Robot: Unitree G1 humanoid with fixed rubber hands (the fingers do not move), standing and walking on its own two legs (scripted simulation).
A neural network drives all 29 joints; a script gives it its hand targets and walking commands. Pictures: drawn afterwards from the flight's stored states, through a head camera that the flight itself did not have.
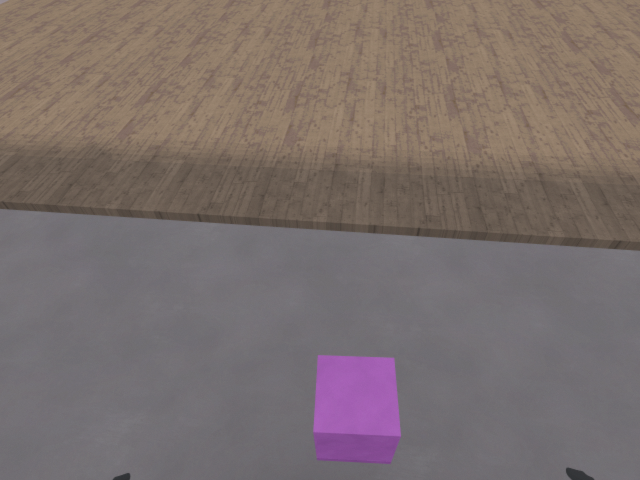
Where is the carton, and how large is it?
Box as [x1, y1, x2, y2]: [313, 355, 400, 463]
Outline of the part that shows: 318,355 313,429 317,459 390,463 400,437 393,358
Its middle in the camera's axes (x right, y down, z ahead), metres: +0.10 +0.49 +1.09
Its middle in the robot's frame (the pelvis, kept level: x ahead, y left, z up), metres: +0.45 -0.05 -0.66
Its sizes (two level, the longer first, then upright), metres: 0.210 0.200 0.250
